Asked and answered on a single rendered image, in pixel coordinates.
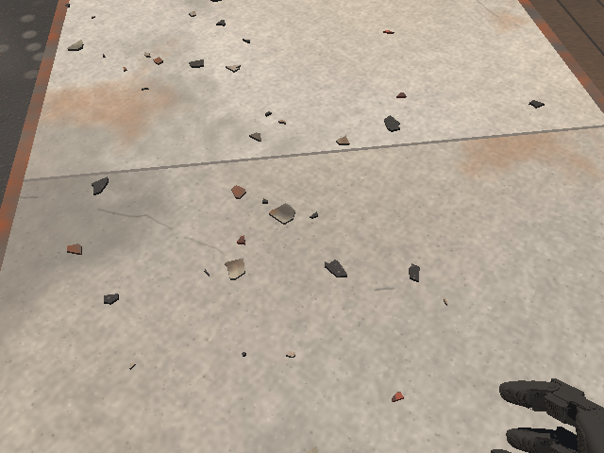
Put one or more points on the right robot hand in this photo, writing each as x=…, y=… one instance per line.
x=564, y=403

